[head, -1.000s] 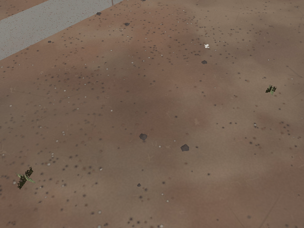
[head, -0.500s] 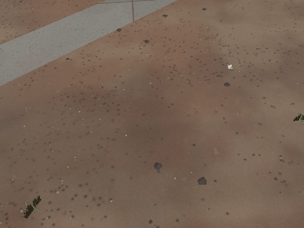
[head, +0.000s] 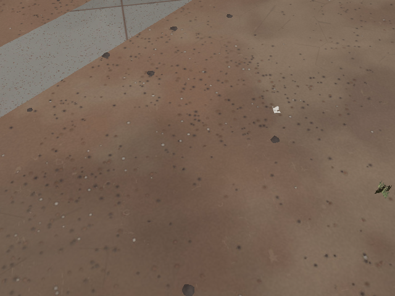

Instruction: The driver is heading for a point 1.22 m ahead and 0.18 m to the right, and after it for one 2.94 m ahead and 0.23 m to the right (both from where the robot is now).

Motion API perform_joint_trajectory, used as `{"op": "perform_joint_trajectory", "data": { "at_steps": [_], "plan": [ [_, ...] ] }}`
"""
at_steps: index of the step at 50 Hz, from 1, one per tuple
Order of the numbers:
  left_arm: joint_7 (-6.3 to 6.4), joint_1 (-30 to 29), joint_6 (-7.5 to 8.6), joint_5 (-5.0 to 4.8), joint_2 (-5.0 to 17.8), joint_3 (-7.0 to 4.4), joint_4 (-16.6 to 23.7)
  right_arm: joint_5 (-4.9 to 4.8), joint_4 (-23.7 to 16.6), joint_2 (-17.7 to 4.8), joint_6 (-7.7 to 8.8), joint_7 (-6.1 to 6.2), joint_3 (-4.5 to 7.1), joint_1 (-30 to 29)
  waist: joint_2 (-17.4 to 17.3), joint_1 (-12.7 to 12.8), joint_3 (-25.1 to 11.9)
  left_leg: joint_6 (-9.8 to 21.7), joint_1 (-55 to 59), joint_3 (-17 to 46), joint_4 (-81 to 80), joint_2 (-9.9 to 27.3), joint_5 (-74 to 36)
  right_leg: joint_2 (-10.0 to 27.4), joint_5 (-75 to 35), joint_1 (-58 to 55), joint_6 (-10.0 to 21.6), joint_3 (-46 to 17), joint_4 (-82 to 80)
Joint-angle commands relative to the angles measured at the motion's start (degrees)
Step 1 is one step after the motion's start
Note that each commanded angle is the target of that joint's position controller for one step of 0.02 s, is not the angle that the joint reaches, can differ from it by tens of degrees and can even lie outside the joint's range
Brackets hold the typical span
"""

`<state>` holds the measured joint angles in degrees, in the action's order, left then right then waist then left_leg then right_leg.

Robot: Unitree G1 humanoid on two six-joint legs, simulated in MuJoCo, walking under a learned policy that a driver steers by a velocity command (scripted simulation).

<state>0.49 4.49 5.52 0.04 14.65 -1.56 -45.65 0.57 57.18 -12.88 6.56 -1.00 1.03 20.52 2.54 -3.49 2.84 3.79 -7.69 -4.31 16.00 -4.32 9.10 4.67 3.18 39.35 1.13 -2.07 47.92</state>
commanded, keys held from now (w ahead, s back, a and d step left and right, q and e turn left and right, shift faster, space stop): shift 0.24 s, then w+shift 0.76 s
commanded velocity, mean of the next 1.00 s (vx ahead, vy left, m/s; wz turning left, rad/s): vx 0.59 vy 0.00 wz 0.00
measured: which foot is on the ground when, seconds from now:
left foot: down 0.00-0.16, up 0.18-0.48, down 0.50-0.98, up 1.00-1.00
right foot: up 0.00-0.12, down 0.14-0.48, up 0.50-0.94, down 0.96-1.00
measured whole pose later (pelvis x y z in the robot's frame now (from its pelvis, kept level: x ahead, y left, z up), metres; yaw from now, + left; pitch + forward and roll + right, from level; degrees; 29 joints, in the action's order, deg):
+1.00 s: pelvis +0.39 -0.08 -0.04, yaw -1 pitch +3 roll -2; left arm -3.6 -1.8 5.8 -2.2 13.5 -2.6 -41.5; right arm -0.3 60.2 -11.9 4.1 0.8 1.5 31.4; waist -1.2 -4.7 2.0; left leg -1.5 4.7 -1.0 35.4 9.1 30.0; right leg 0.9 7.9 32.7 3.9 5.1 37.3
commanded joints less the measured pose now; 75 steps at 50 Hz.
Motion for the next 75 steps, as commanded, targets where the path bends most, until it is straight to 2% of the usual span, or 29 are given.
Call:
{"op": "perform_joint_trajectory", "data": {
  "at_steps": [1,6,8,9,10,12,15,23,24,25,27,31,38,45,47,48,49,50,51,52,54,56,60,66,70,71,72,73,75],
  "plan": [
    [-0.69,3.44,-0.35,0.32,0.87,0.23,0.77,-0.88,-3.74,-9.44,0.39,1.23,1.47,-4.24,-5.77,3.22,-5.18,7.91,-5.92,3.35,-2.88,12.77,-33.98,-2.17,-11.9,-16.27,-0.6,1.32,-11.27],
    [-1.03,5.38,-0.12,1.45,5.48,-1.61,0.04,-1.46,-2.12,-8.73,-1.79,1.65,1.49,-4.71,-4.61,4.99,-5.81,4.32,1.16,6.21,9.6,13.35,-25.91,-3.6,-11.01,-21.13,2.9,1.28,-21.62],
    [-0.4,10.19,-0.09,2.52,10.06,-2.57,-1.05,0.39,-0.63,-3.98,-1.62,1.43,0.04,5.33,6.8,1.88,-13.92,-1.01,-9.73,2.87,27.85,4.2,-1.46,7.8,-52.16,-41.51,10.64,-9.32,-18.26],
    [-0.53,13.23,-0.75,2.58,5.47,-1.41,-2.0,-0.14,1.23,-0.95,-2.07,1.12,-1.21,9.34,13.35,3.06,-19.97,-3.51,-15.68,4.35,39.21,2.12,23.85,15.88,-52.88,-47.04,18.22,-19.02,-20.28],
    [-1.05,12.78,-1.02,1.52,2.59,-0.46,-1.93,-0.85,0.97,-5.08,-3.07,0.92,-0.27,6.35,9.1,3.69,-19.34,-4.26,-17.49,7.85,44.4,3.42,30.71,15.22,-40.1,-43.54,17.93,-21.53,-22.81],
    [-1.12,6.0,-1.46,0.75,3.89,-0.5,-0.87,-1.18,-0.54,-6.88,-5.43,1.78,0.77,-1.16,1.19,2.74,-12.87,-5.17,-19.59,8.68,45.54,6.37,26.41,12.81,-14.88,-32.85,14.46,-19.76,-27.55],
    [-0.03,3.87,-2.5,-0.29,10.23,-3.09,-0.8,-1.25,-1.37,-8.2,-6.11,2.35,2.06,-2.76,7.27,1.49,-9.61,-3.87,-17.44,3.97,41.31,6.19,19.03,9.42,33.72,-21.95,10.6,-20.81,-39.92],
    [0.94,-2.0,-1.89,-2.62,7.26,-3.95,1.61,0.69,4.92,-4.36,-3.21,2.22,1.98,7.34,4.48,-5.26,-4.77,1.95,4.31,-5.27,9.31,3.27,7.21,2.23,29.11,-9.59,3.19,-5.44,-39.3],
    [0.91,-5.46,-2.2,-2.32,4.88,-3.5,3.51,1.29,7.24,-4.2,-2.86,2.23,1.93,13.0,-0.87,-7.55,-2.89,2.65,10.42,-2.54,3.5,4.64,8.76,-1.57,26.7,-2.35,0.55,-1.18,-28.93],
    [0.12,-6.73,-2.41,-2.47,-0.7,-2.1,4.78,0.43,6.58,-5.52,-1.99,2.25,2.26,14.21,-16.33,-6.53,-2.59,3.94,14.38,17.1,-0.8,17.99,19.43,-5.3,22.15,8.86,0.72,3.21,-4.58],
    [-1.33,-1.54,-0.55,-2.88,-0.71,-1.29,5.93,-0.07,1.38,-12.43,-0.48,2.18,3.52,3.65,-16.57,0.58,2.77,11.59,6.76,41.75,-10.4,30.61,44.24,-2.37,13.47,24.38,3.42,-5.5,10.45],
    [-0.93,-2.04,-0.03,-0.17,4.86,-2.88,4.95,-1.04,-1.2,-8.1,0.92,1.33,2.24,0.72,-8.37,1.51,0.03,6.07,4.03,23.63,-10.27,21.68,22.83,0.74,-1.45,16.61,-0.09,-1.59,9.91],
    [-2.38,-10.83,-0.15,-2.27,0.27,-1.97,7.06,-0.86,0.77,-6.83,0.06,2.01,1.11,11.43,-10.4,-3.23,4.35,5.03,6.76,10.79,-12.94,18.97,7.15,0.23,-8.73,9.7,-1.09,3.99,-3.26],
    [-5.21,-15.87,0.84,-2.55,1.09,-1.33,9.68,-1.78,0.93,-8.91,-1.56,2.17,2.35,12.89,-12.06,-2.46,9.54,5.25,12.85,5.7,-10.39,22.68,-5.32,-1.57,1.34,1.12,2.33,6.84,-15.48],
    [-4.73,-7.48,0.68,-2.37,4.63,-2.88,8.35,-1.09,0.85,-10.63,-1.93,2.1,2.97,11.63,-14.63,3.87,2.96,4.8,12.96,2.88,2.12,22.59,-36.06,-5.55,6.82,-13.23,5.15,9.78,-15.05],
    [-3.91,7.02,0.24,-2.88,7.82,-4.72,4.22,-0.51,0.41,-10.47,-2.17,2.17,2.8,9.81,-14.5,11.57,-5.52,3.4,6.27,0.21,17.38,20.43,-46.99,-7.44,7.31,-31.76,7.25,10.47,-13.46],
    [-2.72,21.91,-0.41,-2.66,12.94,-6.34,0.51,0.1,-1.99,-8.86,-1.81,2.13,2.09,7.73,-6.87,17.83,-16.78,1.69,-11.69,1.34,39.6,17.64,-33.45,3.16,14.18,-56.19,10.06,-4.09,-11.24],
    [-3.17,26.22,-0.11,-1.18,18.17,-6.79,-1.53,-1.22,-4.38,2.54,0.39,1.23,-0.62,13.48,16.99,11.67,-29.11,-0.5,-30.52,7.66,59.61,5.21,16.63,16.21,47.18,-71.54,17.05,-36.96,-25.48],
    [-3.23,25.98,0.42,-0.36,11.19,-4.94,-2.7,-3.84,-4.08,-4.58,2.37,1.34,1.33,7.75,14.27,13.48,-26.65,1.72,-35.76,15.1,67.42,5.28,19.26,16.87,44.48,-67.82,14.4,-45.44,-34.86],
    [-3.23,20.71,0.72,0.14,7.92,-3.78,-2.66,-5.19,-6.67,-7.6,2.99,1.38,2.45,0.27,10.67,11.78,-14.94,2.29,-40.84,12.89,69.1,7.67,16.16,15.81,24.43,-59.67,11.84,-34.89,-33.05],
    [-3.62,9.91,0.92,0.97,4.81,-2.7,-1.33,-2.57,-6.63,-6.15,2.42,2.13,2.68,-1.75,-0.1,5.29,-7.33,0.86,-32.54,9.94,62.82,12.08,9.25,11.37,-10.45,-39.58,10.63,-16.27,-30.38],
    [-3.67,6.99,1.06,1.3,1.5,-1.86,-2.45,-2.4,-5.56,-2.97,-0.08,1.82,2.72,2.95,1.86,0.93,-6.15,0.08,-24.43,9.27,57.98,13.57,8.0,8.68,-24.07,-30.64,10.19,-7.35,-32.1],
    [-1.36,7.28,1.7,0.59,4.4,-1.93,-5.34,-0.99,-8.72,-2.4,-1.63,1.81,2.57,-3.57,1.23,-0.61,-0.18,-2.56,-25.37,6.29,42.56,11.66,0.98,6.91,-35.3,-23.87,11.15,0.36,-36.33],
    [0.76,11.69,0.36,-0.75,7.78,-2.44,-8.1,-0.2,-12.05,-4.53,-1.09,-0.59,2.06,-15.64,1.65,3.19,-2.12,-1.44,-17.12,5.25,15.9,7.21,-20.12,5.89,-25.54,-30.71,8.4,2.82,-34.73],
    [1.0,10.12,-1.79,-0.59,7.51,-2.71,-8.75,0.81,-8.22,-9.56,-0.66,-0.78,4.26,-5.92,-1.28,-1.64,-6.91,1.17,-6.17,4.1,10.69,4.47,-21.48,3.25,-25.62,-36.4,4.62,2.91,-17.46],
    [0.75,14.65,-2.05,0.63,5.84,-2.21,-8.72,1.47,-8.0,-12.83,-0.5,-0.51,4.9,-4.55,-8.22,0.25,-11.38,3.44,3.55,8.61,13.17,10.26,-48.17,-1.9,-12.88,-31.64,2.01,5.08,-5.39],
    [0.02,24.7,-2.17,0.79,-0.79,-0.12,-11.29,2.54,-8.16,-11.75,-1.03,-0.2,3.87,-3.58,-19.45,3.83,-19.32,14.54,18.64,24.1,14.52,23.76,-62.75,-7.76,24.22,-18.11,-1.44,3.8,13.64],
    [-0.57,25.76,-2.42,-0.48,0.39,-0.08,-12.69,1.44,-7.91,-7.03,-1.38,-0.57,2.5,-3.14,-16.91,3.3,-24.39,17.25,18.15,31.53,10.97,25.84,-54.42,-7.97,37.29,-15.72,-2.18,-3.05,20.71],
    [0.07,15.11,-4.15,-1.29,5.66,-1.53,-10.46,-0.23,-9.54,-6.18,-2.06,-0.66,2.0,-11.37,-5.93,3.42,-14.45,12.89,4.37,26.99,5.39,21.92,-25.15,-3.83,33.14,-12.38,-2.58,-2.95,21.4]
  ]
}}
